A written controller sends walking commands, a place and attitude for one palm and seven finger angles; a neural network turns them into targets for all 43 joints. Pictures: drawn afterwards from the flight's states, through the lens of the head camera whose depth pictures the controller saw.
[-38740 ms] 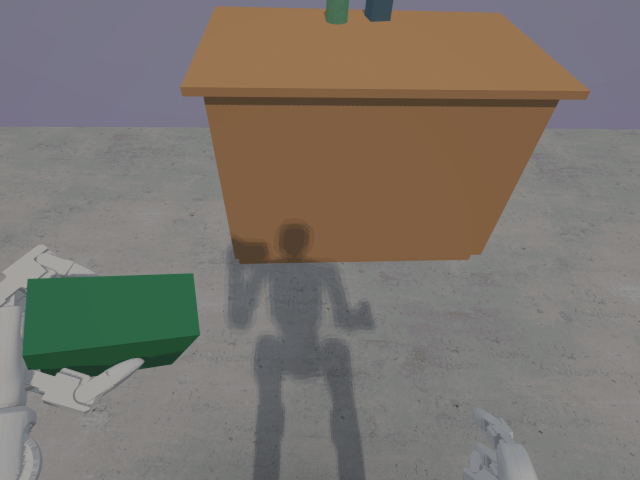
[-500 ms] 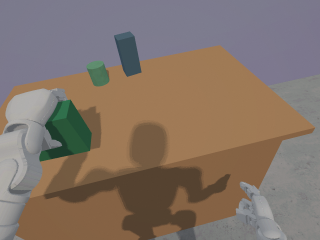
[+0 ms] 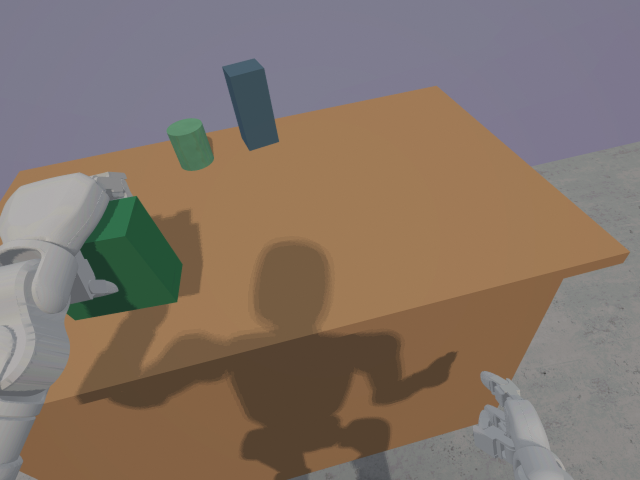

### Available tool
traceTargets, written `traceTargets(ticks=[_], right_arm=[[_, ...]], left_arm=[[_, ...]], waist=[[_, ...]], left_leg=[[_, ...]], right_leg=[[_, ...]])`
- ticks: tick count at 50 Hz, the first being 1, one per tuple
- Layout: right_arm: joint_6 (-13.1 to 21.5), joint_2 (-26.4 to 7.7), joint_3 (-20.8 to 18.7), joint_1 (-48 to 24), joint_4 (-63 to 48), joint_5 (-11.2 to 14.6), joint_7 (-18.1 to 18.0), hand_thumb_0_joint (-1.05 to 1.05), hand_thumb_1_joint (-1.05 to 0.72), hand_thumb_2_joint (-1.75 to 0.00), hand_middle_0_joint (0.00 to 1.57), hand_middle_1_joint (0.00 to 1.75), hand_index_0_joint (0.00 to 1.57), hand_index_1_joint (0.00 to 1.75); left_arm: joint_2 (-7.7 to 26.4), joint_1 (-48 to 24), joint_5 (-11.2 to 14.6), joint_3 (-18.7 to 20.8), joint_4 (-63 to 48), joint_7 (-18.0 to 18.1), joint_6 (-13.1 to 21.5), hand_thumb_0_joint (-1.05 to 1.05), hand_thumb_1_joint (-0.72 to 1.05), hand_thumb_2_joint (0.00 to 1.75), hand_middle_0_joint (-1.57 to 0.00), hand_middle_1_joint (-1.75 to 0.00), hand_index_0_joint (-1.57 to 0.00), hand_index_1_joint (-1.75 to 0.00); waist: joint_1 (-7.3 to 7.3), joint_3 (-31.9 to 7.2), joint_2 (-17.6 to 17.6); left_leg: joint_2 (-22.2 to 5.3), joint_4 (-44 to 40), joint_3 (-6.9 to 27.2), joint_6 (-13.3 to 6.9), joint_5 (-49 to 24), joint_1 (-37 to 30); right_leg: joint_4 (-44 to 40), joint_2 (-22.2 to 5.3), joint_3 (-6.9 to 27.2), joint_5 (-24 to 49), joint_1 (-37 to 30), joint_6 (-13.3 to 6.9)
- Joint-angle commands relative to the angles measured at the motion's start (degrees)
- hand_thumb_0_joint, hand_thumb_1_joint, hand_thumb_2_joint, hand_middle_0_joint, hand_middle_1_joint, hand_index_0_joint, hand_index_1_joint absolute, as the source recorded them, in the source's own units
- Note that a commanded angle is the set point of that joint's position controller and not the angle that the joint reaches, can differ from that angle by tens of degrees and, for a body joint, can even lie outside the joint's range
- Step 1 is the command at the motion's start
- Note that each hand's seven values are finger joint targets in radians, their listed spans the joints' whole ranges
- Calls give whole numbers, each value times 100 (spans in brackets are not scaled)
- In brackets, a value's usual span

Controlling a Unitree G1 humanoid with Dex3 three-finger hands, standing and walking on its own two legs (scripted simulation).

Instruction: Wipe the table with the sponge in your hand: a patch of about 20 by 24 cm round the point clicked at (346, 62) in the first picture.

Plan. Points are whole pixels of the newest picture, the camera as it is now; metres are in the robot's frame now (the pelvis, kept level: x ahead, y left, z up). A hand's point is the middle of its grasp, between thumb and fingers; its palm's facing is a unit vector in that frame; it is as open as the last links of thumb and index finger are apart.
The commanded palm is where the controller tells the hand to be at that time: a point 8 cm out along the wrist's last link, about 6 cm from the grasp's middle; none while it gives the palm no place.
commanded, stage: bring the sponge back beside the body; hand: left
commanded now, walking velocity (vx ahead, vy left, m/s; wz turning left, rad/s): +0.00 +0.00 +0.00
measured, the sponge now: (113, 272) +0.27 +0.30 +0.16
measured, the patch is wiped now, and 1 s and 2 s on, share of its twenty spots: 1.00 1.00 1.00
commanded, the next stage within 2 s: step back with the hand held close in 1.42 s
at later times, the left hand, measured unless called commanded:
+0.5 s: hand (82, 270) +0.24 +0.28 +0.21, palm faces +0.19 -0.07 -0.98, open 10.0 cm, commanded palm +0.18 +0.29 +0.27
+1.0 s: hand (72, 304) +0.20 +0.28 +0.20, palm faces +0.20 -0.09 -0.97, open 10.0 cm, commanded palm +0.15 +0.28 +0.26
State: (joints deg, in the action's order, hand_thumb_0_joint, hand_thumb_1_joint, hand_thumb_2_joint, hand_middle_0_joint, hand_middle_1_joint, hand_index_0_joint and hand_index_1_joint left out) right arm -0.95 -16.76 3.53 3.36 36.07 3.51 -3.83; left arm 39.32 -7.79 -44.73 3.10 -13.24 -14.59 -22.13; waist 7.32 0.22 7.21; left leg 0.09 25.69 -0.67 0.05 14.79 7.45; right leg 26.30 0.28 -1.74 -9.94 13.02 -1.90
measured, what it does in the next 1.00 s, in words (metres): stands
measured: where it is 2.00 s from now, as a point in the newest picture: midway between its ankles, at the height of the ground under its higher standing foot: outside the picture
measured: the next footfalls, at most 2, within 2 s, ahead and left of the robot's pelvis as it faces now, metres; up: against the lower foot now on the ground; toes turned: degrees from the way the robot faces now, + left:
none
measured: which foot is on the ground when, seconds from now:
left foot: down 0.00-1.00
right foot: down 0.00-1.00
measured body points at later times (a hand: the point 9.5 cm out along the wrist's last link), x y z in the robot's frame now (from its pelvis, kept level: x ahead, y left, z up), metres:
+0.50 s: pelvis +0.00 +0.00 +0.00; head -0.03 -0.05 +0.45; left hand +0.22 +0.28 +0.26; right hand +0.27 -0.17 -0.06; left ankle -0.01 +0.12 -0.74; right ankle +0.05 -0.10 -0.74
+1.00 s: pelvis -0.01 +0.00 +0.00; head -0.04 -0.06 +0.44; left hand +0.18 +0.28 +0.25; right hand +0.25 -0.19 -0.07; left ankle -0.01 +0.12 -0.74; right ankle +0.05 -0.10 -0.74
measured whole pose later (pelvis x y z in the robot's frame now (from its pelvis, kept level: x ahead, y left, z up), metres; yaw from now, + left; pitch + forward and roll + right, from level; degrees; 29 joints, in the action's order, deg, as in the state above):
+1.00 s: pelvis -0.01 +0.00 +0.00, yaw -1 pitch -6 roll +0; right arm -0.7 -15.6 4.0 1.9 35.3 3.1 -3.4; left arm 37.2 10.0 -41.5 5.4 -28.9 -9.4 -25.4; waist 9.0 -0.2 7.5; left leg -0.6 27.3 -1.5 0.3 15.5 6.0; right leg 27.0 1.1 -0.9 -9.8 11.5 -2.0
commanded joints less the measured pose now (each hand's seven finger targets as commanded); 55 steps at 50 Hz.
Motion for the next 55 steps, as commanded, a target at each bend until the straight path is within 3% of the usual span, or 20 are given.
traceTargets(ticks=[1,3,11,13,16,18,21,23,27,28,34,37,38,42,43,45,48,50,53,55], right_arm=[[292,-475,-208,-1375,-1114,-15,19,0,-90,-90,20,30,20,30],[322,-452,-169,-1631,-1184,56,-3,0,-90,-90,20,30,20,30],[296,-443,-134,-1500,-1117,15,-65,0,-90,-90,20,30,20,30],[352,-406,-104,-1750,-1212,73,-69,0,-90,-90,20,30,20,30],[314,-404,-116,-1536,-1125,-24,-49,0,-90,-90,20,30,20,30],[336,-383,-94,-1752,-1185,35,-24,0,-90,-90,20,30,20,30],[245,-390,-110,-1559,-1124,-25,3,0,-90,-90,20,30,20,30],[273,-370,-84,-1790,-1215,41,1,0,-90,-90,20,30,20,30],[196,-406,-103,-1610,-1173,-2,-15,0,-90,-90,20,30,20,30],[265,-384,-88,-1811,-1254,49,-27,0,-90,-90,20,30,20,30],[349,-376,-102,-1614,-1252,-53,-11,0,-90,-90,20,30,20,30],[316,-380,-143,-1543,-1198,-57,14,0,-90,-90,20,30,20,30],[390,-360,-124,-1778,-1283,-2,3,0,-90,-90,20,30,20,30],[324,-377,-168,-1544,-1190,-49,10,0,-90,-90,20,30,20,30],[393,-355,-151,-1765,-1288,6,4,0,-90,-90,20,30,20,30],[374,-365,-168,-1568,-1197,-51,9,0,-90,-90,20,30,20,30],[401,-351,-165,-1782,-1301,6,32,0,-90,-90,20,30,20,30],[384,-355,-171,-1580,-1223,-56,27,0,-90,-90,20,30,20,30],[415,-342,-157,-1784,-1306,-4,32,0,-90,-90,20,30,20,30],[398,-356,-170,-1566,-1192,-61,18,0,-90,-90,20,30,20,30]], left_arm=[[1583,-1451,-114,1143,-1051,474,-209,0,10,130,-120,-160,-120,-160],[1607,-1521,-114,1150,-1213,493,-278,0,10,130,-120,-160,-120,-160],[1303,-1400,-163,743,-1224,424,-376,0,10,130,-120,-160,-120,-160],[1431,-1464,-221,854,-1594,416,-356,0,10,130,-120,-160,-120,-160],[1374,-1209,-229,857,-1517,456,-350,0,10,130,-120,-160,-120,-160],[1546,-1201,-228,1063,-1772,475,-358,0,10,130,-120,-160,-120,-160],[1347,-895,-165,970,-1621,517,-400,0,10,130,-120,-160,-120,-160],[1418,-833,-109,1078,-1754,523,-444,0,10,130,-120,-160,-120,-160],[1344,-667,-49,984,-1678,540,-461,0,10,130,-120,-160,-120,-160],[1378,-652,-66,1044,-1855,531,-471,0,10,130,-120,-160,-120,-160],[1430,-338,-76,1142,-2339,595,-356,0,10,130,-120,-160,-120,-160],[1368,28,-16,1194,-2323,641,-305,0,10,130,-120,-160,-120,-160],[1397,-4,-17,1248,-2464,648,-307,0,10,130,-120,-160,-120,-160],[1268,191,42,1201,-2344,755,-259,0,10,130,-120,-160,-120,-160],[1300,182,53,1262,-2523,760,-267,0,10,130,-120,-160,-120,-160],[1251,422,94,1286,-2336,814,-269,0,10,130,-120,-160,-120,-160],[1148,647,130,1257,-2690,799,-274,0,10,130,-120,-160,-120,-160],[1122,806,178,1268,-2540,836,-264,0,10,130,-120,-160,-120,-160],[1137,752,156,1263,-2884,840,-247,0,10,130,-120,-160,-120,-160],[1161,683,112,1286,-2616,910,-241,0,10,130,-120,-160,-120,-160]], waist=[[185,-1327,-325],[143,-1254,-325],[72,-1087,-327],[85,-1245,-105],[142,-1216,-215],[148,-1219,-97],[167,-1092,-304],[166,-1041,-260],[147,-1016,-340],[137,-1059,-204],[208,-1276,-146],[202,-1038,-316],[190,-1006,-185],[197,-869,-322],[195,-914,-137],[199,-877,-399],[181,-901,-177],[184,-780,-439],[155,-760,-167],[159,-716,-351]], left_leg=[[85,-375,231,-153,-1246,348],[86,-380,306,-157,-1091,318],[75,-449,282,-199,-801,301],[89,-442,341,-201,-824,196],[94,-440,290,-202,-997,251],[82,-428,356,-179,-1015,225],[81,-426,257,-180,-1083,282],[69,-422,330,-165,-947,278],[73,-389,237,-180,-784,318],[79,-361,309,-174,-756,277],[86,-287,279,-192,-964,286],[72,-299,257,-185,-940,274],[64,-300,322,-179,-823,241],[56,-334,251,-171,-743,279],[56,-319,313,-156,-677,247],[54,-293,270,-152,-722,329],[51,-273,288,-148,-694,256],[49,-254,247,-161,-661,345],[41,-275,283,-159,-538,287],[44,-316,274,-158,-590,343]], right_leg=[[-350,-66,367,438,-1068,-192],[-408,-5,627,203,-944,-234],[-477,-38,384,-81,-793,-172],[-459,38,643,-129,-834,-237],[-417,-16,400,104,-934,-203],[-430,60,679,62,-918,-266],[-447,3,446,179,-935,-199],[-478,63,705,-11,-853,-244],[-516,-28,533,-186,-822,-164],[-513,44,791,-270,-798,-229],[-358,-33,582,-31,-994,-206],[-437,-19,557,-40,-871,-161],[-477,56,820,-240,-796,-217],[-510,-10,614,-306,-764,-157],[-520,55,867,-407,-751,-221],[-505,-12,713,-361,-800,-166],[-522,61,885,-386,-754,-198],[-534,-11,735,-428,-733,-139],[-560,73,885,-568,-638,-174],[-532,45,704,-503,-687,-153]])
